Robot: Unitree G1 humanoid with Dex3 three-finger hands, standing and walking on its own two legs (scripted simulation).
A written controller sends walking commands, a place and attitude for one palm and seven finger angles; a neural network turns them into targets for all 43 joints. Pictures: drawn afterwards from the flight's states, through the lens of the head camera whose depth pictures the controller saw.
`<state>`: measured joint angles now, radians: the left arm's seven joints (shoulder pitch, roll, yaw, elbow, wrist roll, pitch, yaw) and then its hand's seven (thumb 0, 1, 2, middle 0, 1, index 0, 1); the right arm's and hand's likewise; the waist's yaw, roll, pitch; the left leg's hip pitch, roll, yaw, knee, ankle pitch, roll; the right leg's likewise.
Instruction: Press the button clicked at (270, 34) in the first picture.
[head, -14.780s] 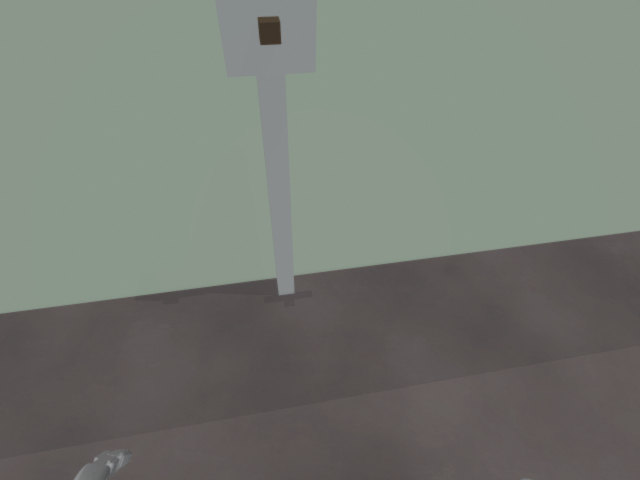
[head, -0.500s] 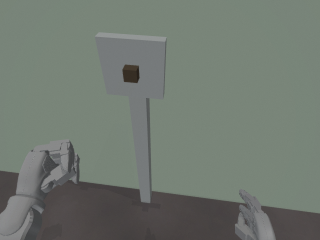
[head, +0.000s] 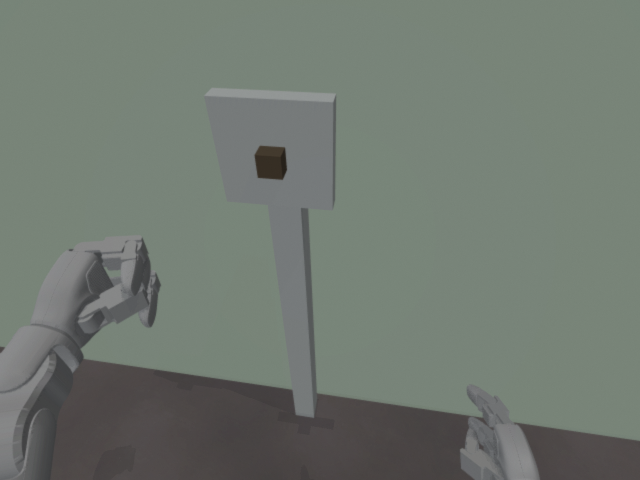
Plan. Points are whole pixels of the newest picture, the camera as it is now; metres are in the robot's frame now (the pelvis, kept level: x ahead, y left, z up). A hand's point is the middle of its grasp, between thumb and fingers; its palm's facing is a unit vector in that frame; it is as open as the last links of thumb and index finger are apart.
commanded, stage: raise the hand and make a fist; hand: left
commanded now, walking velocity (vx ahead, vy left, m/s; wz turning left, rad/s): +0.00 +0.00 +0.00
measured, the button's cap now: (271, 161) +0.50 +0.13 +0.18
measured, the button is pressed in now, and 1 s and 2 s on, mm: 0 0 0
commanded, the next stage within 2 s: aim a knuckle at the button in 0.26 s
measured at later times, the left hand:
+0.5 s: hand (172, 299) +0.24 +0.18 +0.17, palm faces +0.03 -1.00 -0.08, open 3.1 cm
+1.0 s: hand (221, 257) +0.32 +0.16 +0.15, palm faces -0.02 -1.00 -0.03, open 3.1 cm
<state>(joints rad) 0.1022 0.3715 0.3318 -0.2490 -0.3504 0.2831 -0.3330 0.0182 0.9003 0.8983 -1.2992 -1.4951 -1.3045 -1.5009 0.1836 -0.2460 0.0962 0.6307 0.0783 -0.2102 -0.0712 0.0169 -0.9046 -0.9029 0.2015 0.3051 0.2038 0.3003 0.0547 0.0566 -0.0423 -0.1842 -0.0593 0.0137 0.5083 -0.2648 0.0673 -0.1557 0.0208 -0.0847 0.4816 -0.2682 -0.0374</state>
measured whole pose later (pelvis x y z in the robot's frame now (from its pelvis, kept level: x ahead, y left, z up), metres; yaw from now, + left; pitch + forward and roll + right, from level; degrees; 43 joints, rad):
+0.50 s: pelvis -0.01 -0.03 +0.00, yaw +0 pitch -4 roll +0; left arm 0.09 0.35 0.32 -0.19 -0.34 0.22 -0.28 0.02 0.90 0.90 -1.30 -1.49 -1.31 -1.50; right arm 0.18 -0.26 0.08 0.65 0.08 -0.23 -0.09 0.02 -0.91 -0.90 0.20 0.30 0.20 0.30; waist 0.05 0.07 -0.02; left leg -0.19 -0.02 0.00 0.54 -0.27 0.02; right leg -0.15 0.06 -0.10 0.49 -0.27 -0.08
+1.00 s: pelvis +0.02 -0.02 +0.00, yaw -1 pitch -1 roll +0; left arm -0.11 0.28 0.22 -0.01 -0.27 0.18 -0.22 0.02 0.90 0.90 -1.30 -1.50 -1.30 -1.50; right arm 0.20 -0.26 0.06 0.64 0.08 -0.20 -0.07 0.02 -0.91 -0.90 0.20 0.30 0.20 0.30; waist 0.03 0.05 -0.03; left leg -0.21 -0.04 0.02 0.52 -0.29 0.04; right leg -0.19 0.04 -0.07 0.51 -0.30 -0.06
